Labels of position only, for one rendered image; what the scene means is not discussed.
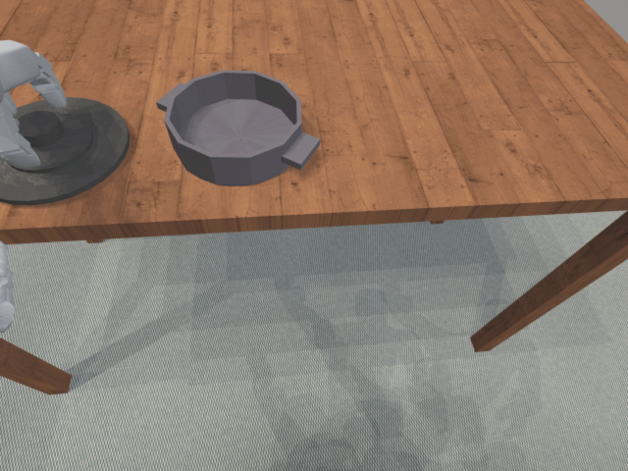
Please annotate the pot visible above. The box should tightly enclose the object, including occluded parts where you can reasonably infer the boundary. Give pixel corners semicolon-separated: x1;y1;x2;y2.
156;70;320;186

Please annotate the knob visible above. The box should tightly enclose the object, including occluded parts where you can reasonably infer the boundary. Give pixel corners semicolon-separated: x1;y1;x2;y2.
18;111;65;148

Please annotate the robot left hand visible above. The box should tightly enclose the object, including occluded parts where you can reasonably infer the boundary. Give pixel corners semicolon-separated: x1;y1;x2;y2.
0;40;67;168

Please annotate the lid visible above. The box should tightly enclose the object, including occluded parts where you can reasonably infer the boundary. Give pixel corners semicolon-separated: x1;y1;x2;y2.
0;97;130;205

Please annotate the table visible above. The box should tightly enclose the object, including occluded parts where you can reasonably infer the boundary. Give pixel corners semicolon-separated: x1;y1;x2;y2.
0;0;628;394

